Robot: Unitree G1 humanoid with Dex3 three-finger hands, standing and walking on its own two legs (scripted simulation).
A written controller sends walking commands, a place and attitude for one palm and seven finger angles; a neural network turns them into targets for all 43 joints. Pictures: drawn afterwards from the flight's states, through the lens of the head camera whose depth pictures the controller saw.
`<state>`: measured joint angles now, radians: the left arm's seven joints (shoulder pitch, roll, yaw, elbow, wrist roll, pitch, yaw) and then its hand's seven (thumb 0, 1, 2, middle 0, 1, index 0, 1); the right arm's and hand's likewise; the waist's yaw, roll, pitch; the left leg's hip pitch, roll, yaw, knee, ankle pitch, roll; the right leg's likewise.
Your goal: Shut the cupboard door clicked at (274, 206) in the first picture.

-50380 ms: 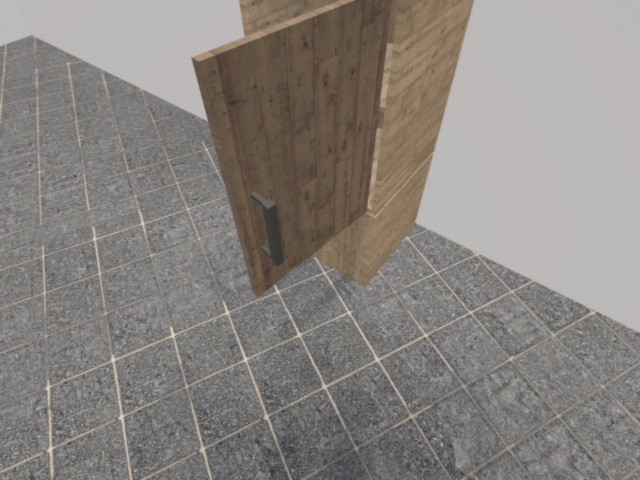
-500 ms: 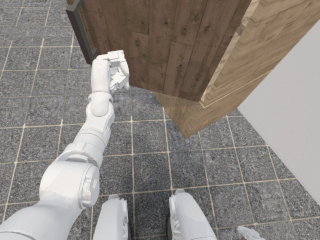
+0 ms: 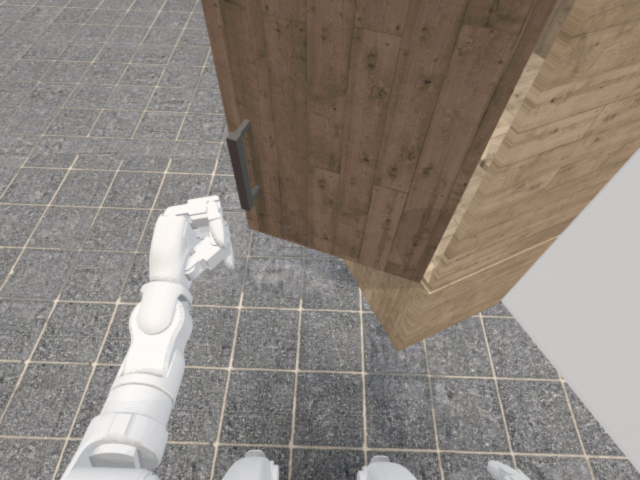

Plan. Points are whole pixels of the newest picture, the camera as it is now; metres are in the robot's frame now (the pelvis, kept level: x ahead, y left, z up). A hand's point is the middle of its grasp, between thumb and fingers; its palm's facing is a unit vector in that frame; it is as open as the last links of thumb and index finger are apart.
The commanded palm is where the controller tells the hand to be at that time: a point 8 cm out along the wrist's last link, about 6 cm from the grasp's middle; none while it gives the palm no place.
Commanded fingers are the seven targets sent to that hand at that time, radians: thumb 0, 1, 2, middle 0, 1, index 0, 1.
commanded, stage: draw the hand back to the body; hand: left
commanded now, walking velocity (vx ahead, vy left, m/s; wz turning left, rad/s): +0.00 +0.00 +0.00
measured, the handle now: (246, 168) +0.63 +0.14 -0.04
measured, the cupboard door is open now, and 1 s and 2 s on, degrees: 45 45 45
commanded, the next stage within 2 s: step back with the hand held close in 1.14 s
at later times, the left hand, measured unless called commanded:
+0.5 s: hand (74, 284) +0.28 +0.22 +0.16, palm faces +0.25 -0.92 -0.30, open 4.1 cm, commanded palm +0.23 +0.27 +0.18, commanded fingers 0.00 0.90 0.90 -0.53 -0.66 -0.53 -0.66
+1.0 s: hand out of the picture +0.22 +0.27 +0.21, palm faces +0.46 -0.78 -0.41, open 7.2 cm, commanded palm +0.17 +0.30 +0.24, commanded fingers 0.00 0.90 0.90 -0.20 -0.30 -0.20 -0.30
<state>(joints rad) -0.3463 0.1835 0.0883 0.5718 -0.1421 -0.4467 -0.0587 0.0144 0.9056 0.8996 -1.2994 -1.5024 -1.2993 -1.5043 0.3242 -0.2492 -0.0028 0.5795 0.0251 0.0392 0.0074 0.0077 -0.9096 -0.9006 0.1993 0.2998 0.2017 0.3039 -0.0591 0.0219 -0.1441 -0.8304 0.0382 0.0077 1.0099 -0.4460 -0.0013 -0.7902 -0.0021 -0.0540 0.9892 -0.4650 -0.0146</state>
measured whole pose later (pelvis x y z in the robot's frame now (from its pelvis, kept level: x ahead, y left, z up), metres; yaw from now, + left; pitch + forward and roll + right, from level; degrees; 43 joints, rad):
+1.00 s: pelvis +0.03 +0.00 +0.07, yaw +0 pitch -3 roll +0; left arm 0.45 0.33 0.34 -0.33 -0.07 -0.07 0.10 0.01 0.90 0.90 -0.23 -0.34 -0.24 -0.34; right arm 0.20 -0.24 0.02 0.63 0.01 -0.08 -0.07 0.01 -0.91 -0.90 0.20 0.30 0.20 0.30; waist 0.07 0.08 0.00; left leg -0.14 0.01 0.03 0.43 -0.25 0.00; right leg -0.11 -0.01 -0.04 0.43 -0.27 0.00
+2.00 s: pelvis -0.06 +0.03 +0.04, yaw +1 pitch -2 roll -2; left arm 0.49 0.40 0.45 -0.46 -0.01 -0.22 0.14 0.01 0.89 0.90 -0.21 -0.31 -0.21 -0.31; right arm 0.22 -0.22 0.02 0.55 0.02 -0.04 -0.08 0.01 -0.91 -0.90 0.20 0.30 0.20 0.30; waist 0.01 0.01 0.03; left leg -0.42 0.00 0.05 0.67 -0.23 0.06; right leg -0.36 0.00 0.04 0.64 -0.25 0.05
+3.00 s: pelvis -0.27 +0.05 +0.04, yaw -4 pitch -3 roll -3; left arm 0.41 0.40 0.43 -0.37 -0.05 -0.18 0.18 0.01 0.89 0.90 -0.21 -0.30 -0.21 -0.31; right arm 0.30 -0.24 -0.01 0.69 0.01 -0.08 -0.11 0.01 -0.91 -0.90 0.20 0.30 0.20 0.30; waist -0.02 -0.02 -0.05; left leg -0.44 0.00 0.00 0.63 -0.13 0.04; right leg -0.17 0.02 0.03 0.68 -0.48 0.01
